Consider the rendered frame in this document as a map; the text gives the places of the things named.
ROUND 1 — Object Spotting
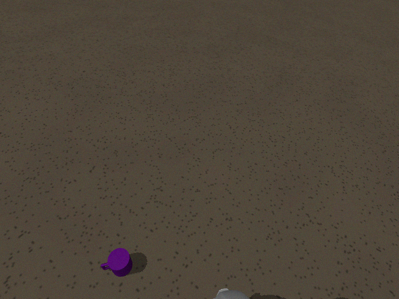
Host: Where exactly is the mug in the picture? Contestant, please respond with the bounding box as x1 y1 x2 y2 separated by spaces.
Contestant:
101 248 133 277

